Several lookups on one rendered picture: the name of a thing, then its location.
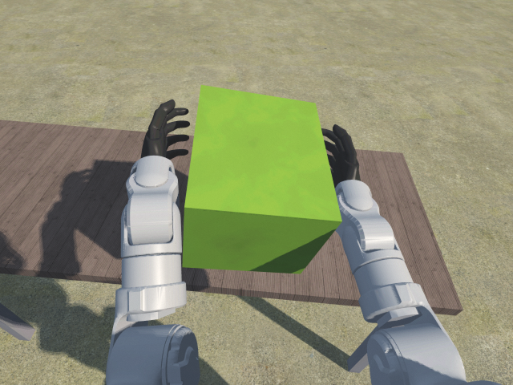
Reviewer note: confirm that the table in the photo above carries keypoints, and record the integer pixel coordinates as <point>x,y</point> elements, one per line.
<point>63,191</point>

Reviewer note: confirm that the right robot hand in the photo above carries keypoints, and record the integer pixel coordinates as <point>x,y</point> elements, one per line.
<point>343,163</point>

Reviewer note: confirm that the left robot upper arm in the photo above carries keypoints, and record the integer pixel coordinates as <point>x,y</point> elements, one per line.
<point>154,355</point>

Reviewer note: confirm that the left robot hand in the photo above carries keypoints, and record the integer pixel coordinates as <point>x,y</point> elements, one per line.
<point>155,142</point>

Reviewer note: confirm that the robot left forearm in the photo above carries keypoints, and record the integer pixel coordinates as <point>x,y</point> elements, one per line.
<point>151,245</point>

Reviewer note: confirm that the carton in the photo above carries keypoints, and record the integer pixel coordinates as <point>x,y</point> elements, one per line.
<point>260,194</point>

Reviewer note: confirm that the robot right forearm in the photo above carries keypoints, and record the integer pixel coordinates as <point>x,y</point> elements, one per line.
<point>389,297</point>

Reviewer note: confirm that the right robot upper arm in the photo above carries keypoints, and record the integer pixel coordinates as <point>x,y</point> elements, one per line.
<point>415,355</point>

